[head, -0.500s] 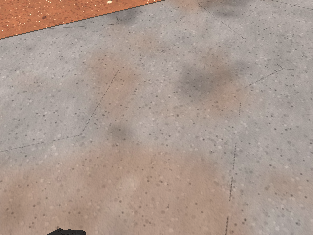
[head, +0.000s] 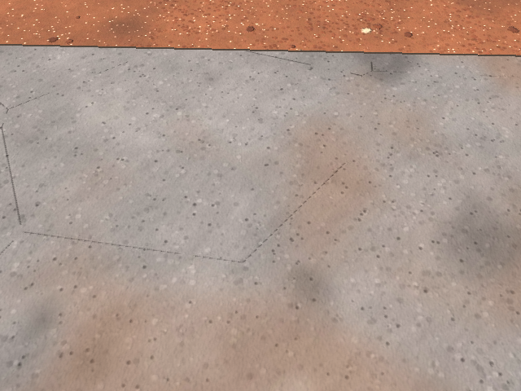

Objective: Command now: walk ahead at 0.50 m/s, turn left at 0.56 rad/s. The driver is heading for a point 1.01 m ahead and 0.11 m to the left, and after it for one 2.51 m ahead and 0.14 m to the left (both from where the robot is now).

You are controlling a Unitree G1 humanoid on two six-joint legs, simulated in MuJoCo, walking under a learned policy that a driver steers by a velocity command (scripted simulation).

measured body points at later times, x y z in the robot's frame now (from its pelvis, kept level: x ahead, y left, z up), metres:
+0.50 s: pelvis +0.27 +0.01 +0.01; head +0.31 +0.03 +0.46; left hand +0.43 +0.29 -0.08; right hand +0.31 -0.27 -0.11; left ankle +0.11 +0.06 -0.72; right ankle +0.45 -0.07 -0.70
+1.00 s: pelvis +0.52 +0.09 +0.02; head +0.55 +0.11 +0.47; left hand +0.38 +0.31 -0.12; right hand +0.80 -0.03 -0.08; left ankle +0.60 +0.23 -0.70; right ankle +0.46 -0.05 -0.72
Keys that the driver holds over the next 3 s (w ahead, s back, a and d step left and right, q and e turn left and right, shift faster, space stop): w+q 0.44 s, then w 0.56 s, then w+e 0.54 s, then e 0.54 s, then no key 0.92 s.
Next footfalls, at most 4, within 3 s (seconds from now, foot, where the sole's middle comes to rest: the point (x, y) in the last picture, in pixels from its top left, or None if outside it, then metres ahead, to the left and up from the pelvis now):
0.54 right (298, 373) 0.49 -0.04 -0.76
1.04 left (189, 311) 0.64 0.25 -0.76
1.58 right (236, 216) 0.96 0.15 -0.76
2.16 left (188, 183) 1.08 0.31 -0.76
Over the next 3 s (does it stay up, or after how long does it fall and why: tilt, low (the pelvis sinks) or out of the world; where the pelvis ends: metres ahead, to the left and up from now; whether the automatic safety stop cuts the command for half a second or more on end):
stays up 0.98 0.22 0.03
